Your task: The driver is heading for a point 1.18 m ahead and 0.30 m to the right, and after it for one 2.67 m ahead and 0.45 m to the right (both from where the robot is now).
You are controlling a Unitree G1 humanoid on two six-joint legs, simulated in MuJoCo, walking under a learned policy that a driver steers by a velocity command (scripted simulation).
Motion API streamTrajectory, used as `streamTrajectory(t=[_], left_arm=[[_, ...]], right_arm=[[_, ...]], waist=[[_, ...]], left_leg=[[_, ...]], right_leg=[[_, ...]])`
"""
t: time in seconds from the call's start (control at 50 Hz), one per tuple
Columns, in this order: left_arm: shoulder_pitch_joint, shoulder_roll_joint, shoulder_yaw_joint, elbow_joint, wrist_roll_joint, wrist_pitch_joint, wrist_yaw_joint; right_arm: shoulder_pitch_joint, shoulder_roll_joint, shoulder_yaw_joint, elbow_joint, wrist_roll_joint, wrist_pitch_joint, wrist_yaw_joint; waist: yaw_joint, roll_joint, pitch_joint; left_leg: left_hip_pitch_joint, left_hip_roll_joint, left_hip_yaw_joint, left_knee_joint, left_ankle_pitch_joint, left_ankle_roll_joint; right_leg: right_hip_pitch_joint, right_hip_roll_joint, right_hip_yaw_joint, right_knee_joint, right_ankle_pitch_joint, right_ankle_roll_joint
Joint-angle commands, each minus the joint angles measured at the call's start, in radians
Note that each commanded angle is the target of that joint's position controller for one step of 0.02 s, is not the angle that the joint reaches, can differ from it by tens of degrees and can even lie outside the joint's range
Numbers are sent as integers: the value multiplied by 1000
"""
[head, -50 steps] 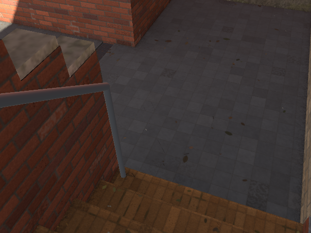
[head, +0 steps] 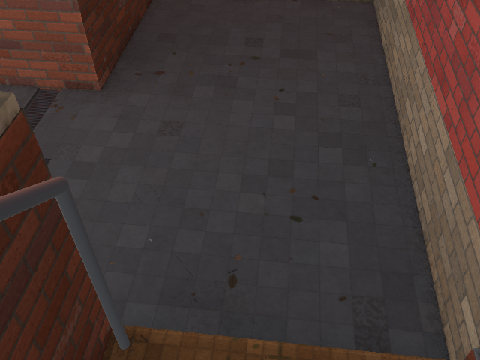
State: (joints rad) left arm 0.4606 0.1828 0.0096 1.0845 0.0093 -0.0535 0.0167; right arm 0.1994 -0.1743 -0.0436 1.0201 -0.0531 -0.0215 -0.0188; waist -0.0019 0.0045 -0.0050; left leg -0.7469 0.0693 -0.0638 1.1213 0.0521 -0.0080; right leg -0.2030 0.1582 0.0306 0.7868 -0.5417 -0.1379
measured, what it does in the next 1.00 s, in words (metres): goes down, turning right: left foot 0.18 m lower, then right foot 0.18 m lower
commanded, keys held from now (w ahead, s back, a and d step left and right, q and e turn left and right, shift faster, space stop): w+e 1.00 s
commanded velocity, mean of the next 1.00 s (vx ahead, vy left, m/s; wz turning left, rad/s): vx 0.50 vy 0.00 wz -0.58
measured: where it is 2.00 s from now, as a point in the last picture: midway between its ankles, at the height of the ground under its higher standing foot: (317, 333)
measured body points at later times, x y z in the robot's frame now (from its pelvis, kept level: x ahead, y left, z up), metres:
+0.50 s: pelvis +0.25 +0.08 -0.19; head +0.25 +0.09 +0.26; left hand +0.42 +0.30 -0.33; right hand +0.09 -0.13 -0.32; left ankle +0.21 +0.16 -0.88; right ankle +0.36 -0.10 -0.80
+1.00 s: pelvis +0.48 -0.03 -0.36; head +0.47 -0.04 +0.09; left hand +0.60 +0.18 -0.50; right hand +0.42 -0.28 -0.50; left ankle +0.67 +0.07 -1.00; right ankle +0.44 -0.05 -1.07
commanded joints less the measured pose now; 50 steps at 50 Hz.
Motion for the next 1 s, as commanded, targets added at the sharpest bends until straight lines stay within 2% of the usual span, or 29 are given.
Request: streamTrajectory(t=[0.02,0.14,0.16,0.2,0.22,0.24,0.26,0.3,0.34,0.36,0.38,0.42,0.44,0.46,0.5,0.54,0.66,0.72,0.74,0.76,0.78,0.8,0.82,0.84,0.86,0.88,0.92,0.94,1.0], left_arm=[[-11,61,6,-61,-22,-32,25],[39,89,21,-71,35,0,8],[-62,118,22,-67,42,13,16],[48,141,43,-62,40,19,25],[147,47,36,-74,-12,3,14],[197,34,26,-96,-43,2,33],[129,68,25,-97,-12,3,37],[-162,79,29,-208,53,23,16],[-292,96,55,-236,53,52,17],[-194,71,54,-186,47,65,13],[-185,61,52,-188,39,69,-4],[-86,41,56,-126,56,92,-3],[-86,54,61,-126,54,101,2],[-183,82,68,-161,40,86,-3],[-338,85,69,-194,41,57,-6],[-425,50,53,-219,32,37,-29],[-608,41,27,-310,-3,31,-63],[-201,141,60,-167,-5,33,-41],[-16,153,75,-105,8,40,-43],[20,199,92,-91,4,54,-43],[-6,249,79,-106,10,52,-37],[20,220,73,-120,-21,51,-35],[28,248,82,-115,-13,56,-18],[-116,159,52,-170,-13,53,-22],[-126,144,45,-170,12,29,-18],[-177,103,26,-193,19,20,-9],[-163,140,36,-194,4,0,-7],[-134,174,52,-189,12,-4,-11],[-80,136,60,-151,-14,-16,0]], right_arm=[[-83,-126,-19,-79,7,-16,17],[-53,-81,-4,-148,46,-49,26],[182,-96,-22,-67,32,-46,26],[263,-191,-50,-53,47,-40,7],[385,-277,-65,-11,23,-46,11],[464,-280,-64,-21,17,-43,29],[468,-213,-52,-24,41,-54,57],[395,-263,-77,-28,69,-68,36],[296,-101,-14,-37,41,-79,17],[275,-99,-5,-38,22,-83,15],[197,-67,13,-66,38,-96,7],[246,-184,-3,-59,35,-111,8],[267,-190,-5,-57,44,-105,8],[267,-108,7,-38,73,-103,4],[382,-112,13,-11,59,-101,-8],[359,-111,17,-18,32,-92,-20],[432,-125,13,34,-2,-43,-32],[364,-157,-4,54,0,-24,-42],[343,-155,-9,46,11,-21,-40],[283,-143,-23,24,12,-21,-30],[373,-92,-12,-56,41,-33,-22],[312,-144,-13,-120,26,-41,-12],[256,-126,-7,-161,10,-47,-3],[225,-174,-23,-141,-3,-39,-3],[234,-134,-17,-133,-23,-36,-7],[176,-121,-10,-142,-14,-21,-3],[183,-71,5,-115,-41,13,-8],[281,-80,-1,-69,-27,16,-8],[72,-184,-39,-154,7,-2,13]], waist=[[15,-30,146],[110,-118,133],[-28,-176,24],[-52,36,42],[-20,230,-48],[-32,201,-211],[-55,93,-181],[-84,197,-18],[-18,6,197],[42,32,180],[100,12,207],[94,161,65],[90,193,37],[86,158,64],[-16,129,97],[-25,40,104],[-141,84,241],[38,91,45],[146,-23,-39],[183,-195,-36],[62,-243,-163],[122,-133,-234],[112,-160,-181],[37,40,-65],[6,-66,-6],[-40,40,96],[-68,3,50],[-90,-63,-4],[-45,-47,45]], left_leg=[[79,-18,25,-384,418,1],[458,-60,39,-753,375,5],[700,-76,75,-516,476,25],[777,37,11,-944,331,10],[1118,193,-58,-580,877,79],[1309,359,-159,-364,840,141],[1194,343,-178,-448,393,143],[862,437,-467,-705,-511,336],[490,308,-286,-679,-388,216],[355,290,-213,-639,-141,158],[113,211,-37,-639,-137,106],[182,227,-15,-588,114,117],[268,229,10,-551,168,107],[317,150,70,-495,-84,75],[467,176,3,-438,-266,77],[366,160,67,-394,-407,82],[481,208,83,-272,-189,119],[516,188,141,189,157,155],[352,127,211,541,-65,142],[78,-30,279,954,-802,122],[-237,4,169,1057,-963,105],[-345,41,81,883,-853,95],[-457,20,45,804,-842,58],[-340,49,36,569,-648,39],[-292,59,1,486,-550,18],[-152,55,-9,261,-405,-36],[127,13,48,113,-329,-73],[198,-8,62,170,-152,-47],[33,2,-7,-141,232,-19]], right_leg=[[-231,-161,295,-115,248,-104],[-212,-115,310,181,342,-85],[-330,-148,321,389,462,-81],[-257,-44,231,766,271,-66],[-553,45,145,1122,-361,-33],[-776,-21,85,1364,-438,-22],[-881,-104,64,1250,-267,-31],[-1022,-188,30,1233,-64,-7],[-950,-222,121,971,251,42],[-820,-217,120,868,333,51],[-600,-187,101,543,551,88],[-481,-126,-14,632,643,98],[-532,-133,-15,639,616,87],[-594,-174,66,443,798,71],[-725,-152,64,311,911,35],[-570,-116,5,99,1088,43],[-430,-164,-128,-231,863,33],[-1,-179,-140,-382,799,-14],[299,-163,-110,-427,838,-39],[452,-226,-23,-321,913,-85],[693,-348,111,37,1404,-122],[697,-414,265,-78,1109,-198],[585,-512,504,-278,565,-297],[325,-474,473,-399,211,-237],[156,-496,553,-373,231,-264],[-117,-433,489,-375,331,-245],[-319,-347,381,-376,591,-211],[-304,-327,352,-328,769,-189],[-219,-219,368,-220,389,-133]])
